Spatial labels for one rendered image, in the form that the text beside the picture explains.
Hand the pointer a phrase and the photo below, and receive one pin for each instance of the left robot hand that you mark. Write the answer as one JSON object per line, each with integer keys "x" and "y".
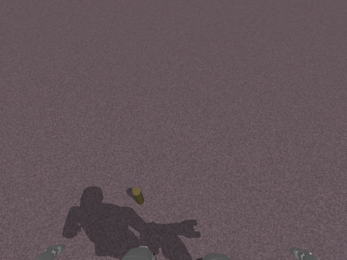
{"x": 51, "y": 252}

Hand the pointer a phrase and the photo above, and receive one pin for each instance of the right robot hand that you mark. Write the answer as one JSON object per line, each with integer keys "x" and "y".
{"x": 301, "y": 254}

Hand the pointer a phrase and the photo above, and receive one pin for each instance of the can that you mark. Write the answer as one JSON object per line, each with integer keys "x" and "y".
{"x": 138, "y": 195}

